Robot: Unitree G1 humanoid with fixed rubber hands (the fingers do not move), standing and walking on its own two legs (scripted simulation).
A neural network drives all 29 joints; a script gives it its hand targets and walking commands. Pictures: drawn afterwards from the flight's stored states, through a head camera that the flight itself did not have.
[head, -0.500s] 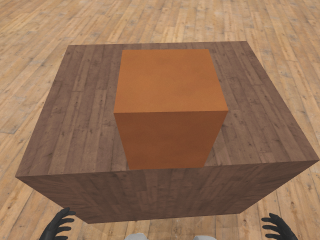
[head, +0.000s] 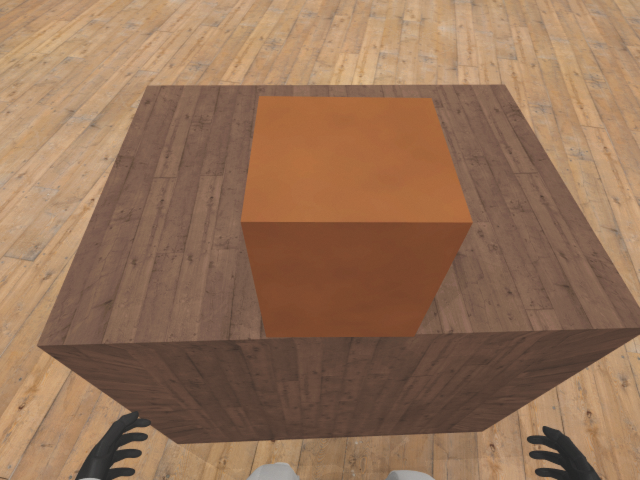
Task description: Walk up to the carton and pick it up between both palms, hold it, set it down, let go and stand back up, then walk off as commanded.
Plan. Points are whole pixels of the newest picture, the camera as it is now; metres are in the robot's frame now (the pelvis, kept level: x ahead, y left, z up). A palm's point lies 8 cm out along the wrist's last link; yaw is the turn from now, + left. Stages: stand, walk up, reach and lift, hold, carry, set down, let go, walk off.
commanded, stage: walk up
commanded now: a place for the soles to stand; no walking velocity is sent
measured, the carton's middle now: (343, 226) +0.41 +0.00 +0.08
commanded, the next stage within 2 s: reach and lift in 1.18 s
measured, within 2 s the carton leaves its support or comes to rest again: neither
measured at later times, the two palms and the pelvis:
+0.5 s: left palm out of the picture +0.08 +0.30 -0.09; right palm out of the picture +0.12 -0.30 -0.08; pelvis -0.02 -0.01 +0.00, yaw +3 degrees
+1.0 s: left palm out of the picture +0.06 +0.32 -0.08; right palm out of the picture +0.11 -0.28 -0.08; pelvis -0.03 +0.00 +0.01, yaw +4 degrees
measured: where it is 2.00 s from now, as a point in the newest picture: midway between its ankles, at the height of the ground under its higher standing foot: outside the picture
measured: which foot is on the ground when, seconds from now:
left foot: down 0.00-1.00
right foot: down 0.00-1.00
